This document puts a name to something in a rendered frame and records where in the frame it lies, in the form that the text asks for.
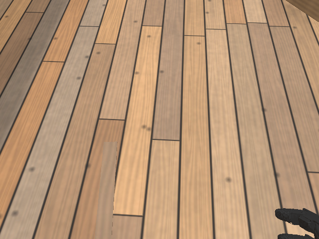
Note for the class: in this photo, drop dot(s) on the right robot hand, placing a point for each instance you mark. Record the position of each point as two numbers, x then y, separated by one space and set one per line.
305 218

